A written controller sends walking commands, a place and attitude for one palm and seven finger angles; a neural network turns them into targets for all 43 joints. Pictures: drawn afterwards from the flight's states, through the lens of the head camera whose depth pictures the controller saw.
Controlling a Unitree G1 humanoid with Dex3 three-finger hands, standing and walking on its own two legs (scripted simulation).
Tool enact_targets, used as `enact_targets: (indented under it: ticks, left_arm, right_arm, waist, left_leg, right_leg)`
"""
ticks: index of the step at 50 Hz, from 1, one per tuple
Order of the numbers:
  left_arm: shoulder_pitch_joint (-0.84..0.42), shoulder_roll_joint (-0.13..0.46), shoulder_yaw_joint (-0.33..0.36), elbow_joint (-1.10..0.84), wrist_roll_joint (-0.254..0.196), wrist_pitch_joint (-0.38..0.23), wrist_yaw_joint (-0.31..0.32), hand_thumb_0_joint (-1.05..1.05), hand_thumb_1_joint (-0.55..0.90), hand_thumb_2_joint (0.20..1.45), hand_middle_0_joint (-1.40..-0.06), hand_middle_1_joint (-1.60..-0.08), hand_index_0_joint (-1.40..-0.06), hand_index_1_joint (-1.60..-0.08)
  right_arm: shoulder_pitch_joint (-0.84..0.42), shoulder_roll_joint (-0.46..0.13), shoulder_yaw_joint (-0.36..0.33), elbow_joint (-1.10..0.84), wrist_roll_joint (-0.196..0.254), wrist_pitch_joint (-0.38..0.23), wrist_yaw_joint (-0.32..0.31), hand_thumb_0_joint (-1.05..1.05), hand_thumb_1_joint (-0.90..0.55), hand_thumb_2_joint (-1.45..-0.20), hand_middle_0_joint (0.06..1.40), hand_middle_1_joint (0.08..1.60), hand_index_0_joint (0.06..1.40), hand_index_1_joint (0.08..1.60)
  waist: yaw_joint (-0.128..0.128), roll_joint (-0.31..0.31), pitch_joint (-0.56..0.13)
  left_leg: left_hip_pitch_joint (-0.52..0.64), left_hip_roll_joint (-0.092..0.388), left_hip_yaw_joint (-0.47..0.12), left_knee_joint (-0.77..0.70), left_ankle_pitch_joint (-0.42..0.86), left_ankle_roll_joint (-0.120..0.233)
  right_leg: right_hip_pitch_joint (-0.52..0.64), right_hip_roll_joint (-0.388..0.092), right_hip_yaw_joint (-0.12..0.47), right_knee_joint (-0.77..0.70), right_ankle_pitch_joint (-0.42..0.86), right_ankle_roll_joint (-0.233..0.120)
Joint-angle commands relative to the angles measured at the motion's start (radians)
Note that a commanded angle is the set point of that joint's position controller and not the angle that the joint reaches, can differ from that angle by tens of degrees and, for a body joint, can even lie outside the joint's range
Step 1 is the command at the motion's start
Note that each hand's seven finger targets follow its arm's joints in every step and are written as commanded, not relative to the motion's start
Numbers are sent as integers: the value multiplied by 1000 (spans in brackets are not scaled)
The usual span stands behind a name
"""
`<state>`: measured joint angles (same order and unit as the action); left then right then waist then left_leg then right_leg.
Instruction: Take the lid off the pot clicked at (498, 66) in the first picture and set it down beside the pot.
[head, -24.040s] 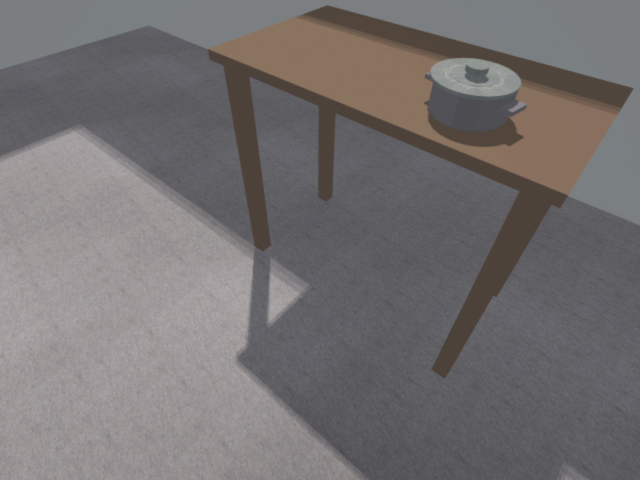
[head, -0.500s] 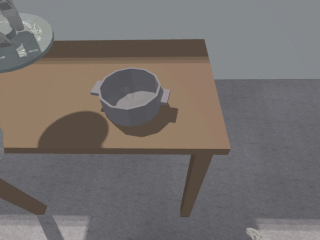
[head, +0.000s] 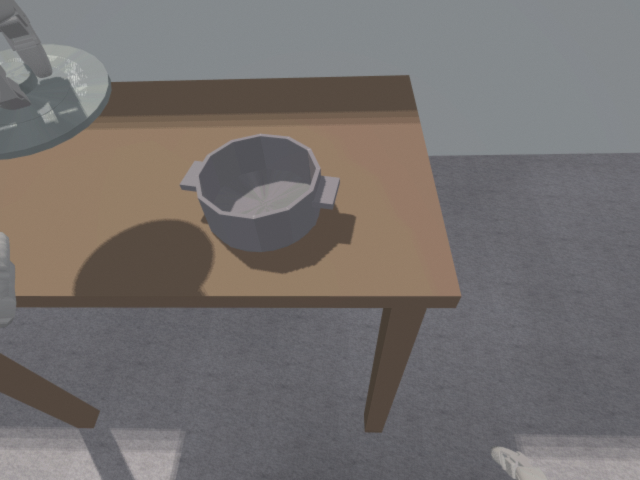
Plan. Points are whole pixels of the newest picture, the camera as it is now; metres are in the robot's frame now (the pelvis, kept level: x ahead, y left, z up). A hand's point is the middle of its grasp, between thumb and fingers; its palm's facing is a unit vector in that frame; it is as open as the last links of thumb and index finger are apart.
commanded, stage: lower the lid onto the table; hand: left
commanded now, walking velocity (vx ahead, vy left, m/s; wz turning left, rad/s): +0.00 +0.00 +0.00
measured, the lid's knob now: (10, 80) +0.47 +0.32 +0.27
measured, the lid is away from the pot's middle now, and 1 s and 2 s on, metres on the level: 0.24 0.24 0.25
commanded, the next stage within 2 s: none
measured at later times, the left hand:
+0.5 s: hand (32, 102) +0.46 +0.31 +0.25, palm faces -0.21 -0.11 -0.97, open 7.4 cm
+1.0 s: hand (40, 144) +0.44 +0.32 +0.21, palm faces -0.31 -0.12 -0.94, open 7.4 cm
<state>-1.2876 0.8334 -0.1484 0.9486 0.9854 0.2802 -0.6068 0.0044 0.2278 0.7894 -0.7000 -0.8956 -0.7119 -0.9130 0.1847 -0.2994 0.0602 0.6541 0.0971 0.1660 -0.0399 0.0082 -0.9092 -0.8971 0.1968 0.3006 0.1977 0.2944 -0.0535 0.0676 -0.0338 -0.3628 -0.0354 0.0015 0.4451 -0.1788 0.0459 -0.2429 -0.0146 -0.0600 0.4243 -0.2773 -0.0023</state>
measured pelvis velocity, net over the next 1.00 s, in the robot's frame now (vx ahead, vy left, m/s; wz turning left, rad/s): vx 0.00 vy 0.00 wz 0.01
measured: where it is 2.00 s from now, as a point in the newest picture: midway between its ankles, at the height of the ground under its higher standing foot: outside the picture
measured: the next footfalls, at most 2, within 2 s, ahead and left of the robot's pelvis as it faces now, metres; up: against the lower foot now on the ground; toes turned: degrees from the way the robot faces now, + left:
none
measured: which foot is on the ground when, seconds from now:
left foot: down 0.00-1.00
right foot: down 0.00-1.00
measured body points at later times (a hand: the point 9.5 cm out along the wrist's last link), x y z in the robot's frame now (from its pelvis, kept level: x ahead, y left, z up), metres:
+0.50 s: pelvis +0.01 +0.00 +0.00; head +0.05 -0.02 +0.45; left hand +0.46 +0.31 +0.31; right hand +0.11 -0.27 -0.13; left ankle +0.02 +0.09 -0.74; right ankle -0.04 -0.12 -0.74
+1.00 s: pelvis +0.00 +0.00 +0.00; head +0.04 -0.01 +0.45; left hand +0.45 +0.32 +0.26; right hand +0.11 -0.26 -0.13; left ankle +0.02 +0.09 -0.74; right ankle -0.04 -0.12 -0.74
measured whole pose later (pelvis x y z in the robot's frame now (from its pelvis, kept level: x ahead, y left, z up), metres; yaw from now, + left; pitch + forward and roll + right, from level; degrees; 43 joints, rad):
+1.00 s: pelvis +0.00 +0.00 +0.00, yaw +1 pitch +6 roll -1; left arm -1.14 0.80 -0.16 0.96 0.95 0.19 -0.56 0.01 0.23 0.79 -0.70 -0.90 -0.71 -0.91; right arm 0.20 -0.30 0.05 0.67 0.10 0.15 -0.06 0.01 -0.91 -0.90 0.20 0.30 0.20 0.29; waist -0.06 0.04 -0.02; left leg -0.39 -0.03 -0.01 0.49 -0.20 0.04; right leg -0.25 -0.01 -0.07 0.44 -0.29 -0.01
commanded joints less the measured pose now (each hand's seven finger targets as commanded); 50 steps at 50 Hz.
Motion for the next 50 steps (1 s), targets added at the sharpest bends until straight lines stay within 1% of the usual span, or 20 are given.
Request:
enact_targets:
  ticks: [1,5,9,12,13,16,19,22,23,24,25,31,34,38,41,43,46,48,49,50]
  left_arm:
    - [-574,313,88,-206,34,-2,63,0,668,979,-880,-999,-889,-1014]
    - [-574,293,65,-133,39,-13,66,0,668,979,-880,-999,-889,-1014]
    - [-644,303,72,-259,30,-32,82,0,668,979,-880,-999,-889,-1014]
    - [-575,351,127,-250,38,-35,85,0,668,979,-880,-999,-889,-1014]
    - [-503,315,104,-210,27,-38,80,0,668,979,-880,-999,-889,-1014]
    - [-488,281,81,-183,20,-33,76,0,668,979,-880,-999,-889,-1014]
    - [-517,322,114,-315,15,-43,82,0,668,979,-880,-999,-889,-1014]
    - [-493,318,127,-327,10,-43,84,0,668,979,-880,-999,-889,-1014]
    - [-422,269,94,-290,-5,-42,79,0,668,979,-880,-999,-889,-1014]
    - [-433,362,177,-315,6,-42,86,0,668,979,-880,-999,-889,-1014]
    - [-371,348,167,-235,8,-45,83,0,668,979,-880,-999,-889,-1014]
    - [-400,355,158,-248,-2,-61,84,0,668,979,-880,-999,-889,-1014]
    - [-470,372,171,-379,-10,-74,96,0,668,979,-880,-999,-889,-1014]
    - [-347,292,130,-270,-24,-67,90,0,668,979,-880,-999,-889,-1014]
    - [-349,293,119,-171,-12,-70,92,0,668,979,-880,-999,-889,-1014]
    - [-377,250,70,-151,-22,-76,88,0,668,979,-880,-999,-889,-1014]
    - [-540,279,76,-282,-18,-101,108,0,668,979,-880,-999,-889,-1014]
    - [-523,242,54,-281,-31,-112,111,0,668,979,-880,-999,-889,-1014]
    - [-545,295,103,-312,-20,-118,120,0,668,979,-880,-999,-889,-1014]
    - [-484,294,113,-224,-8,-116,118,0,668,979,-880,-999,-889,-1014]
  right_arm:
    - [-26,-143,-47,-114,-4,-37,-10,0,-900,-900,200,300,200,300]
    - [-20,-143,-41,-100,-5,-37,-16,0,-900,-900,200,300,200,300]
    - [-7,-139,-47,-105,-6,-54,-15,0,-900,-900,200,300,200,300]
    - [4,-143,-53,-106,-10,-54,-14,0,-900,-900,200,300,200,300]
    - [7,-148,-52,-112,-9,-60,-14,0,-900,-900,200,300,200,300]
    - [8,-147,-55,-99,-3,-43,-10,0,-900,-900,200,300,200,300]
    - [-3,-149,-58,-115,-4,-48,-5,0,-900,-900,200,300,200,300]
    - [-4,-146,-62,-117,-4,-47,-5,0,-900,-900,200,300,200,300]
    - [5,-153,-63,-118,-4,-51,-5,0,-900,-900,200,300,200,300]
    - [6,-153,-63,-113,-5,-44,-2,0,-900,-900,200,300,200,300]
    - [-1,-153,-60,-118,-5,-40,-6,0,-900,-900,200,300,200,300]
    - [-16,-152,-57,-127,-1,-19,-10,0,-900,-900,200,300,200,300]
    - [-18,-148,-59,-135,0,-30,-9,0,-900,-900,200,300,200,300]
    - [-9,-155,-63,-125,0,-32,-11,0,-900,-900,200,300,200,300]
    - [-7,-150,-56,-108,1,-15,-16,0,-900,-900,200,300,200,300]
    - [-16,-156,-53,-109,4,-17,-21,0,-900,-900,200,300,200,300]
    - [-8,-147,-57,-102,1,-36,-26,0,-900,-900,200,300,200,300]
    - [10,-150,-57,-95,-3,-59,-31,0,-900,-900,200,300,200,300]
    - [24,-148,-60,-87,-6,-63,-29,0,-900,-900,200,300,200,300]
    - [24,-149,-63,-82,-10,-61,-31,0,-900,-900,200,300,200,300]
  waist:
    - [-6,-9,-412]
    - [-20,4,-344]
    - [-19,84,-461]
    - [-8,81,-484]
    - [-11,92,-453]
    - [-22,22,-381]
    - [-7,72,-481]
    - [-12,87,-481]
    - [-18,93,-447]
    - [-3,49,-471]
    - [-3,23,-424]
    - [-6,4,-414]
    - [-9,100,-502]
    - [-21,81,-412]
    - [-24,-11,-334]
    - [-31,8,-316]
    - [-37,91,-444]
    - [-43,130,-462]
    - [-37,120,-505]
    - [-37,99,-457]
  left_leg:
    - [314,-13,-34,8,305,38]
    - [276,-13,-27,-2,239,35]
    - [365,-10,-43,17,356,34]
    - [373,-12,-44,39,437,39]
    - [353,-11,-40,49,456,38]
    - [319,-6,-38,28,359,39]
    - [377,-4,-45,46,477,39]
    - [403,-5,-54,62,528,43]
    - [397,-1,-53,71,557,41]
    - [384,2,-51,59,512,39]
    - [338,-6,-42,63,487,45]
    - [302,-8,-29,52,407,47]
    - [395,0,-50,67,511,42]
    - [370,2,-54,69,483,37]
    - [276,-9,-37,38,290,39]
    - [264,-9,-29,30,246,37]
    - [361,-13,-50,39,292,41]
    - [413,-5,-67,56,386,37]
    - [435,-3,-72,55,391,36]
    - [399,-10,-66,62,379,40]
  right_leg:
    - [20,40,23,-40,278,-39]
    - [0,40,19,-47,247,-41]
    - [16,44,27,-37,289,-42]
    - [32,45,31,-27,343,-42]
    - [21,45,27,-29,357,-47]
    - [-4,46,20,-39,308,-38]
    - [29,45,31,-21,362,-39]
    - [8,49,29,-19,369,-39]
    - [-16,51,22,-23,376,-44]
    - [21,50,30,-18,362,-36]
    - [17,50,27,-15,368,-38]
    - [37,43,31,-15,365,-34]
    - [23,47,35,-6,372,-35]
    - [-37,54,18,-19,322,-44]
    - [-22,51,16,-27,276,-39]
    - [-33,47,15,-33,265,-44]
    - [-30,52,23,-25,261,-41]
    - [-64,58,14,-25,270,-47]
    - [-48,61,20,-22,270,-40]
    - [-57,61,19,-22,274,-44]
